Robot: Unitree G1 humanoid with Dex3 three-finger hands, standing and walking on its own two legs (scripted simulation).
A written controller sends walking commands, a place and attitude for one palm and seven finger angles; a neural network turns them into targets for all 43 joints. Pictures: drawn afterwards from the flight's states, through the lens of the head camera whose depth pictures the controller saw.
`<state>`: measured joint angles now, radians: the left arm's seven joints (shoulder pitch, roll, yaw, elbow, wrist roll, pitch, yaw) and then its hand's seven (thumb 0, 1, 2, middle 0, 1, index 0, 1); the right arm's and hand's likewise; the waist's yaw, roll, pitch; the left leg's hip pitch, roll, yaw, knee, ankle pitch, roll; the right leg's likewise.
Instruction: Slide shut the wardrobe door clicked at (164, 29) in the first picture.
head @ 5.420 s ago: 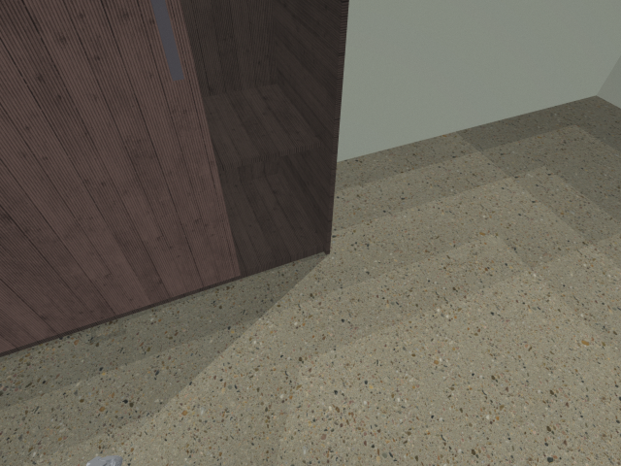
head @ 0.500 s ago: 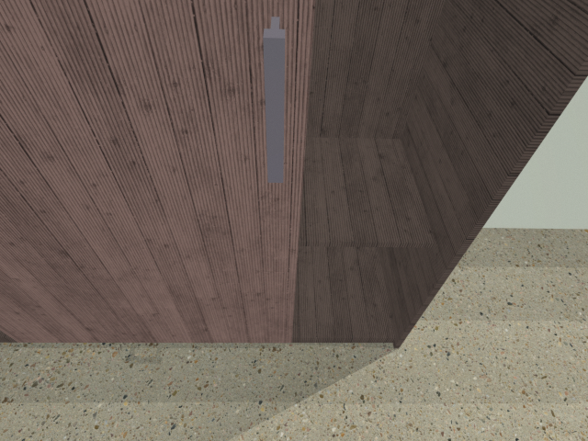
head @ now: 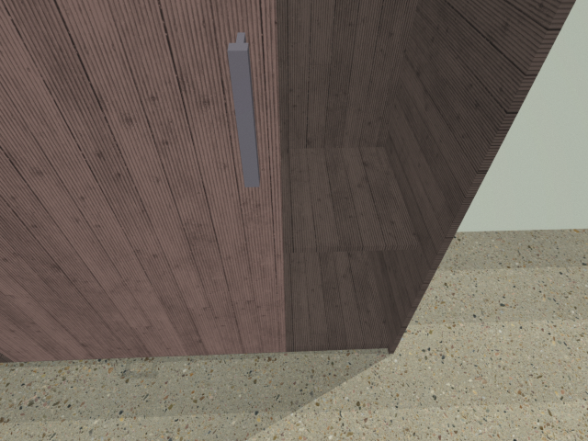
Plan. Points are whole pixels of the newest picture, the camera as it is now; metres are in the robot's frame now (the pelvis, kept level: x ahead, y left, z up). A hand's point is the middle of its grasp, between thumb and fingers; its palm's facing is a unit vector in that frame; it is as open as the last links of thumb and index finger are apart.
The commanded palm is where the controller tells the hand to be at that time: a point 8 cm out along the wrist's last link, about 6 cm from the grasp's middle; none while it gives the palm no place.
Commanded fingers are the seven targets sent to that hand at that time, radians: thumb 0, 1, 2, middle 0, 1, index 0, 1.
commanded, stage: come to a stop and stand still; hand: left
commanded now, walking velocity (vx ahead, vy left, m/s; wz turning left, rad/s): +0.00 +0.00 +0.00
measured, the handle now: (247, 116) +0.51 +0.09 +0.20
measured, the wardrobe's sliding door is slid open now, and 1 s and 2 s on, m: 0.36 0.36 0.36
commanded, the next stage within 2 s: look again from close up in 0.16 s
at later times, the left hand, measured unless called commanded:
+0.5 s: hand out of the picture +0.03 +0.17 -0.18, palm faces +0.03 -0.98 -0.21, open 7.3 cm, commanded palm none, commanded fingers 0.00 0.90 0.90 -0.20 -0.30 -0.20 -0.30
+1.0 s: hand out of the picture +0.01 +0.18 -0.18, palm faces +0.01 -0.98 -0.19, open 7.4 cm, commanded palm none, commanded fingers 0.00 0.90 0.90 -0.20 -0.30 -0.20 -0.30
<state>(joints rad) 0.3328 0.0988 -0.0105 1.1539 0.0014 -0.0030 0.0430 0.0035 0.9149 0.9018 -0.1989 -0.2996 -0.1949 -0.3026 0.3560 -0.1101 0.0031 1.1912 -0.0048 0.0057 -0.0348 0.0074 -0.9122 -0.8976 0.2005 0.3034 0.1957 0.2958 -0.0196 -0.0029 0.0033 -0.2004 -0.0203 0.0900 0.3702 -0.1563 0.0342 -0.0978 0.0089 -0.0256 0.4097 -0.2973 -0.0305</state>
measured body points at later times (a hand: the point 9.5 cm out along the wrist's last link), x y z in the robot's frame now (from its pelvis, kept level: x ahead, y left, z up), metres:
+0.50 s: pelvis +0.02 +0.00 -0.01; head +0.02 +0.00 +0.44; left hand +0.03 +0.22 -0.16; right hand +0.04 -0.22 -0.17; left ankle +0.03 +0.10 -0.74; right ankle -0.05 -0.10 -0.74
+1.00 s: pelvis +0.03 +0.01 +0.00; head +0.03 +0.01 +0.45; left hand +0.01 +0.23 -0.17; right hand +0.04 -0.22 -0.16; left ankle +0.03 +0.10 -0.74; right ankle -0.05 -0.10 -0.74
